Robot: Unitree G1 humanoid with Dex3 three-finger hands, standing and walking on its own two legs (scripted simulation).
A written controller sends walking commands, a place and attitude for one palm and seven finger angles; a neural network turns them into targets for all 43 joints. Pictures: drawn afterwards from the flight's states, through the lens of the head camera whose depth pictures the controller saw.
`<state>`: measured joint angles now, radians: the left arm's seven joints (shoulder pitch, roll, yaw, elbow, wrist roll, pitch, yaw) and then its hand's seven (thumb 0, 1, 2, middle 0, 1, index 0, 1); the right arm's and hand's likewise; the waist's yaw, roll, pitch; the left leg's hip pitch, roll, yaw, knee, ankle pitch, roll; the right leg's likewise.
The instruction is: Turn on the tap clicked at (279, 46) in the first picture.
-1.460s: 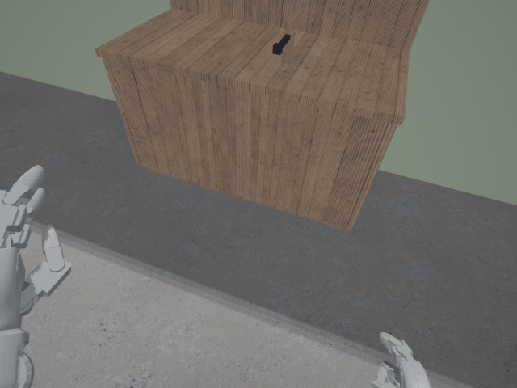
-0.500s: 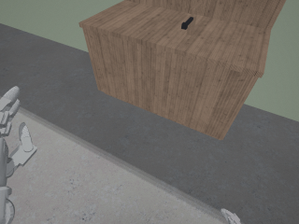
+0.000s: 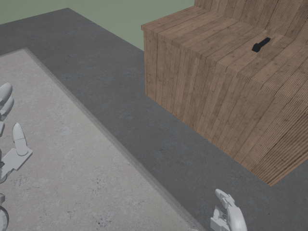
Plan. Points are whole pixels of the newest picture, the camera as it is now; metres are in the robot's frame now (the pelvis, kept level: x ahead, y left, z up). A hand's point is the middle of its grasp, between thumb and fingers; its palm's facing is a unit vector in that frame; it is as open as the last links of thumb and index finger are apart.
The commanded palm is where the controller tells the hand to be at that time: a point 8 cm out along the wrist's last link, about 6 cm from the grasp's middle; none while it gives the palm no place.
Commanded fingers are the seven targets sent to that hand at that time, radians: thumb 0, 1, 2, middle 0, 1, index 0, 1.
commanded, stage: walk to a spot facing it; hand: left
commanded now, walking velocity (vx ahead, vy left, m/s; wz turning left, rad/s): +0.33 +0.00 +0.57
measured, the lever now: (256, 47) +0.89 -0.41 +0.05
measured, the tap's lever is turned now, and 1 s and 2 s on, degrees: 0 0 0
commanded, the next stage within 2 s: none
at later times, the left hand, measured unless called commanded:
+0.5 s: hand (32, 127) +0.26 +0.27 +0.18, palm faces +0.65 -0.67 -0.37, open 7.4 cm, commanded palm +0.19 +0.29 +0.18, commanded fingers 0.00 0.90 0.90 -0.20 -0.30 -0.20 -0.30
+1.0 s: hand (41, 127) +0.27 +0.26 +0.18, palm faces +0.79 -0.45 -0.40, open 7.5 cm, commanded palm +0.19 +0.26 +0.18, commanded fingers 0.00 0.90 0.90 -0.20 -0.30 -0.20 -0.30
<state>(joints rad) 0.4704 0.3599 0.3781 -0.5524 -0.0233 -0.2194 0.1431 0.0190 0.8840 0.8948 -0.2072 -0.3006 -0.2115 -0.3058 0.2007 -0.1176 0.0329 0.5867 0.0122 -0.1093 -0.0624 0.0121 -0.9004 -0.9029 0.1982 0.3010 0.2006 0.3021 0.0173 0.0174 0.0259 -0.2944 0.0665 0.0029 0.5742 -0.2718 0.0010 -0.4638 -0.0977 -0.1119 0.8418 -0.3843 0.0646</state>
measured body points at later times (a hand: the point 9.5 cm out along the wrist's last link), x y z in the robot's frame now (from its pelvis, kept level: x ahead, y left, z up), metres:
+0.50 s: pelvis +0.11 -0.02 -0.02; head +0.13 +0.00 +0.43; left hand +0.22 +0.30 +0.20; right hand +0.35 -0.23 -0.08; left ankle +0.15 +0.10 -0.73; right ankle +0.09 -0.15 -0.68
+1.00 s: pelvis +0.22 -0.06 +0.01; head +0.25 -0.05 +0.46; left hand +0.22 +0.27 +0.20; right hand +0.50 -0.17 -0.09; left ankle +0.17 +0.08 -0.67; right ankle +0.27 -0.15 -0.73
